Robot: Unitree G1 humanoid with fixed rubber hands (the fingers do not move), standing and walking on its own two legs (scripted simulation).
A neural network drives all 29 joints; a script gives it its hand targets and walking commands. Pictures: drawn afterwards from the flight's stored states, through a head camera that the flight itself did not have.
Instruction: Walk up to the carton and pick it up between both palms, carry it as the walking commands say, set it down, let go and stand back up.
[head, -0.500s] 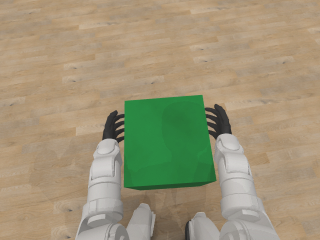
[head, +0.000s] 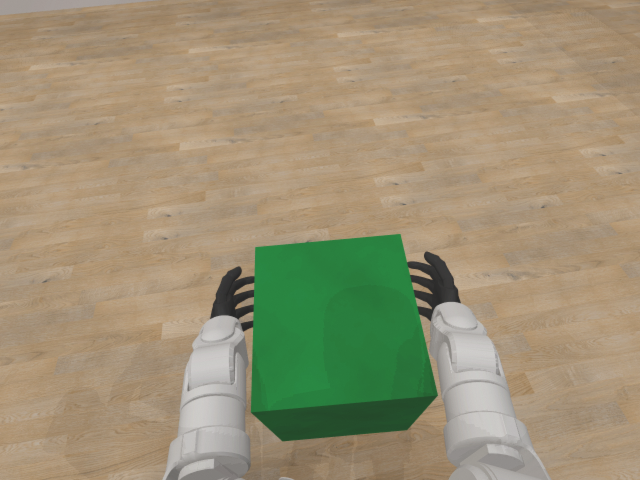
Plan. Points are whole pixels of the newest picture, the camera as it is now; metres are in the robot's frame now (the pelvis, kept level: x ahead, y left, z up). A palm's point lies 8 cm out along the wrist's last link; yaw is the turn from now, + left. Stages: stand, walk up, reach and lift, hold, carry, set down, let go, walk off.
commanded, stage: reach and lift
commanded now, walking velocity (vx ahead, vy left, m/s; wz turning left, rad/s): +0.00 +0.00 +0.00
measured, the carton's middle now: (336, 345) +0.32 +0.04 -0.08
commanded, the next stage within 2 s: hold in 1.78 s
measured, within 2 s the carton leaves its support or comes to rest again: neither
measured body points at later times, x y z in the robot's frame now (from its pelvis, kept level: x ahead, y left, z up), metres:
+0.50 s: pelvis +0.01 +0.01 +0.02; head -0.02 +0.01 +0.47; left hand +0.31 +0.19 +0.05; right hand +0.34 -0.10 +0.06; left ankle +0.04 +0.15 -0.72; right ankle +0.02 -0.11 -0.72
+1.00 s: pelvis +0.01 +0.01 +0.02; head -0.05 +0.01 +0.47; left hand +0.30 +0.17 +0.07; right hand +0.33 -0.12 +0.08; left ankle +0.04 +0.15 -0.72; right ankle +0.02 -0.11 -0.72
